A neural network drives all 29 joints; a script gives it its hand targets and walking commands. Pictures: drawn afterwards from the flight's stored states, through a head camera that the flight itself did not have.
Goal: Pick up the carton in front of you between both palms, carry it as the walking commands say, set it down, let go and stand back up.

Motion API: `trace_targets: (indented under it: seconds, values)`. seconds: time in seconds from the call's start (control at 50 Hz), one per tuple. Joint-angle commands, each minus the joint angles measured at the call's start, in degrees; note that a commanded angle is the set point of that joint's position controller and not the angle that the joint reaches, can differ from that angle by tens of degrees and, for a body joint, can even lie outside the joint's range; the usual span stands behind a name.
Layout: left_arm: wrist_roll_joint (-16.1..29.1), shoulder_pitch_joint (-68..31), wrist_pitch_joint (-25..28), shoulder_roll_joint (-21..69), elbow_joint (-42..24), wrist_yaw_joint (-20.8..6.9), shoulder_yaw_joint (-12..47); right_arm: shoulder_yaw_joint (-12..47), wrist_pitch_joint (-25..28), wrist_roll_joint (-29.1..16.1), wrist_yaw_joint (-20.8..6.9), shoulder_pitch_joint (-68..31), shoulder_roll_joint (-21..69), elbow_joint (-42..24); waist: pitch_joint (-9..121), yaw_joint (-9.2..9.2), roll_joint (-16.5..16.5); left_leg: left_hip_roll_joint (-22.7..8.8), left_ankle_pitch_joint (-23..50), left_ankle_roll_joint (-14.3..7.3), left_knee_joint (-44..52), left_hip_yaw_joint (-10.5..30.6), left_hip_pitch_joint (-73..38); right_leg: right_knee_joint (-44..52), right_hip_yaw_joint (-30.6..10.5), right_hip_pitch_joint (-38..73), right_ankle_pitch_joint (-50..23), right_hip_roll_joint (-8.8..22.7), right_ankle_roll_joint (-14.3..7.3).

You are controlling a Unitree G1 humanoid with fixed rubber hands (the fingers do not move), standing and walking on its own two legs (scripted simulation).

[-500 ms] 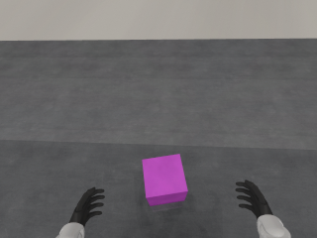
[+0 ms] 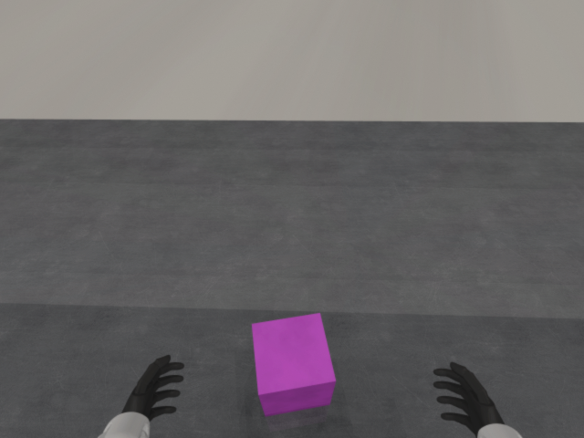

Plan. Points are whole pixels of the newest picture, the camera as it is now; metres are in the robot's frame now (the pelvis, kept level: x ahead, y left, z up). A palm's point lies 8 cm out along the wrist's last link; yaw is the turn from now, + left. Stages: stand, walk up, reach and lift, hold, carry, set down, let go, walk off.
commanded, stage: let go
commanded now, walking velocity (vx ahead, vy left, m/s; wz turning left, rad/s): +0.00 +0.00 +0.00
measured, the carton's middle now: (292, 365) +0.42 +0.03 -0.65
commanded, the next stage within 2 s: stand in 0.02 s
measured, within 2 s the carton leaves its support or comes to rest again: neither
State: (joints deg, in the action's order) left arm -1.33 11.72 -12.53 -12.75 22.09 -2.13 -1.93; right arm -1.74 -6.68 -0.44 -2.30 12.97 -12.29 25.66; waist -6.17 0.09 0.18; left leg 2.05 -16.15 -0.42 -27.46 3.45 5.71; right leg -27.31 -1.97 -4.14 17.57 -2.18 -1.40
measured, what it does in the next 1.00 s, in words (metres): stands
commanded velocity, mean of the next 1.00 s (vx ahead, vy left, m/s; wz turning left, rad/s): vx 0.00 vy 0.00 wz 0.00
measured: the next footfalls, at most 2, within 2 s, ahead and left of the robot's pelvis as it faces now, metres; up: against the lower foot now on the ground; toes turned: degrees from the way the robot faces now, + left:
none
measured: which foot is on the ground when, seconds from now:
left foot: down 0.00-1.00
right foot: down 0.00-1.00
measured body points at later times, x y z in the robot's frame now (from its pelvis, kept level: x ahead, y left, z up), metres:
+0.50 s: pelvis +0.02 +0.02 +0.00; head +0.02 +0.03 +0.45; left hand +0.17 +0.30 -0.10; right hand +0.15 -0.28 -0.09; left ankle -0.01 +0.12 -0.74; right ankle -0.02 -0.10 -0.74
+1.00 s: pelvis +0.01 +0.02 +0.01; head +0.00 +0.03 +0.46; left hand +0.13 +0.32 -0.11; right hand +0.12 -0.29 -0.09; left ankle -0.01 +0.12 -0.74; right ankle -0.02 -0.10 -0.74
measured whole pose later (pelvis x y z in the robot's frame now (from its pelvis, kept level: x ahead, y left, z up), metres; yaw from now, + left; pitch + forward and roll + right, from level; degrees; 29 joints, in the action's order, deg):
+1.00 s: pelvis +0.01 +0.02 +0.01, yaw -2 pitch -2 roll +0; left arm -1.5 9.4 0.3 -20.9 50.8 1.3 -0.7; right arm -1.5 0.5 1.5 1.1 8.7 -20.3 51.8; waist -0.7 0.0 1.2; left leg 2.5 -14.1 -1.9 -23.4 1.3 7.4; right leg -22.8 -3.5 -6.1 14.9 -1.0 0.3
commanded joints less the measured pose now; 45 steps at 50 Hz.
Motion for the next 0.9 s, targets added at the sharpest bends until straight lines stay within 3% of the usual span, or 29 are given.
trace_targets:
  seconds: [0.0,0.02,0.08,0.12,0.24,0.44,0.62,0.88]
  values:
    - [0.5,-2.8,-0.3,-5.4,-5.8,1.0,-1.2,-1.4,1.1,-0.2,0.5,-2.6,-5.6,-5.6,4.9,-0.17,1.3,1.4,10.6,0.9,2.6,-2.2,1.1,3.6,-0.1,-0.5,-18.3,1.2,1.7]
    - [-0.1,-3.6,4.5,-12.4,2.0,3.1,-3.2,-3.0,2.9,3.0,2.4,-2.6,-11.2,2.7,3.3,-1.6,6.4,-3.0,8.8,1.6,1.5,-0.1,7.7,3.5,-2.1,-8.3,-7.9,3.7,2.6]
    - [-1.0,-3.9,9.0,-11.3,4.5,3.3,-2.8,-3.3,5.1,3.6,3.2,-2.3,-12.0,5.0,4.4,-0.14,1.8,-3.9,2.1,0.5,2.7,1.8,7.7,4.7,-4.9,-9.9,1.9,4.4,1.5]
    - [-0.9,-4.1,10.4,-10.9,6.3,2.8,-2.7,-3.1,6.0,3.2,3.1,-3.9,-11.9,6.4,6.2,-0.61,-0.9,-4.8,2.9,0.0,3.4,3.0,8.6,3.0,-4.3,-7.6,-2.0,4.0,1.2]
    - [-0.7,-3.3,12.1,-12.7,11.2,2.9,-2.6,-3.1,7.0,2.9,3.3,-4.1,-13.3,9.9,9.8,-0.25,-1.4,-5.6,14.9,0.1,2.1,3.3,5.2,1.9,-4.5,-5.0,-13.8,4.9,1.2]
    - [-0.5,-2.7,12.9,-14.5,16.8,3.6,-1.7,-2.8,7.4,2.5,3.9,-4.0,-15.8,14.5,9.9,0.08,-1.0,-6.5,22.3,-0.4,2.3,3.8,2.0,2.0,-4.6,-3.9,-18.8,5.6,1.1]
    - [-0.4,-3.3,13.1,-15.2,20.2,3.8,-1.2,-2.5,7.5,2.3,4.0,-4.9,-16.3,17.6,9.2,-0.01,-0.3,-6.7,22.5,-0.5,3.6,3.9,1.3,3.1,-5.0,-3.1,-19.0,6.2,1.0]
    - [-0.2,-4.2,13.4,-16.4,24.6,3.7,-0.7,-1.9,7.7,2.0,3.7,-6.1,-17.1,22.1,7.3,-0.05,-0.1,-7.0,16.3,-0.8,6.9,4.2,1.4,6.4,-6.0,-3.0,-15.1,7.0,0.7]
